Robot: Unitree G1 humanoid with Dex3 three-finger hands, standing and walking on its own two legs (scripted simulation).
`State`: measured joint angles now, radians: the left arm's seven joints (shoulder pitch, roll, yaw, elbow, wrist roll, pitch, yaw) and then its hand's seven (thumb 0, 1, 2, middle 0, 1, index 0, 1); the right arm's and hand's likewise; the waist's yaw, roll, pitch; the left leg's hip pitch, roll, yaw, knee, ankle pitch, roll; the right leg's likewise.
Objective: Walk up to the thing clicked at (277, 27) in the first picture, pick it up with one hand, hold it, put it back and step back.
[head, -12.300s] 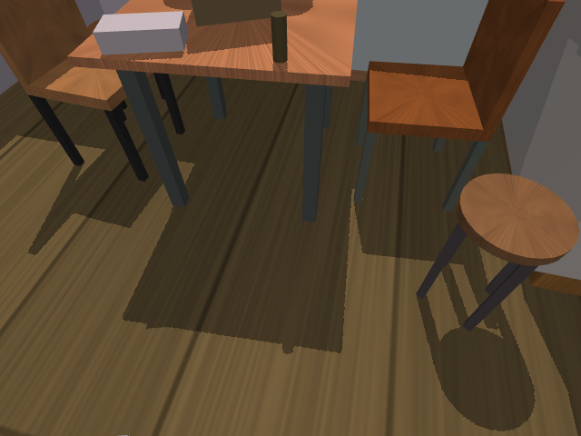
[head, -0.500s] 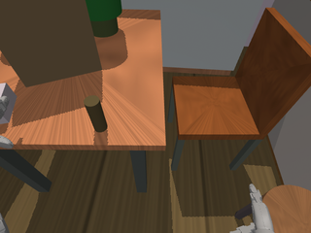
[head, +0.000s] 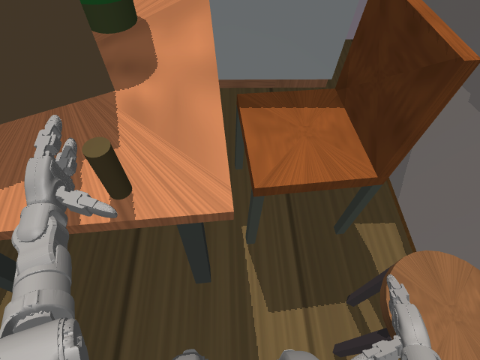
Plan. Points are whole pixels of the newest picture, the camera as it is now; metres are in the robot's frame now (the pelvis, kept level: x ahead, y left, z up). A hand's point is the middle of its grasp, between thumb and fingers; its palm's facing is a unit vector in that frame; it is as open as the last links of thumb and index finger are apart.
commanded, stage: close in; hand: left
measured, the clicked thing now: (109, 170) +0.40 +0.21 +0.07
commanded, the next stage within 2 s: rest palm in 0.30 s
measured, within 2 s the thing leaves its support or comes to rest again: leaves its support in 1.84 s
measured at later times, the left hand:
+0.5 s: hand (117, 175) +0.39 +0.20 +0.07, palm faces +0.10 -0.99 +0.04, open 17.6 cm
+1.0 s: hand (105, 173) +0.40 +0.22 +0.07, palm faces +0.14 -0.99 +0.02, open 16.1 cm
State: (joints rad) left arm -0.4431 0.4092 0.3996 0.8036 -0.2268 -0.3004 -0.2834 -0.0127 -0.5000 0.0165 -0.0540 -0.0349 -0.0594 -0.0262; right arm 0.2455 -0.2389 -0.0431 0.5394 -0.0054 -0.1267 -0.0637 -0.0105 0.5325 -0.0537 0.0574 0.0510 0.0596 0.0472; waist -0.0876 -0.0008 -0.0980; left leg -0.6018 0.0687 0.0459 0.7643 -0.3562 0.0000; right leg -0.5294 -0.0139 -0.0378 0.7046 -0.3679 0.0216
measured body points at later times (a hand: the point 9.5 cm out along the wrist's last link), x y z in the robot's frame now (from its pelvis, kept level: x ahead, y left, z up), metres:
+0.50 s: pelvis -0.01 -0.01 -0.01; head +0.04 +0.01 +0.44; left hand +0.38 +0.25 +0.07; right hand +0.15 -0.27 -0.05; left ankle +0.01 +0.11 -0.71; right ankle -0.02 -0.14 -0.71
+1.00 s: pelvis -0.02 +0.00 -0.01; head +0.03 +0.02 +0.44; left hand +0.38 +0.27 +0.07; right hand +0.13 -0.26 -0.05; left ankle +0.01 +0.12 -0.71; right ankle -0.02 -0.14 -0.71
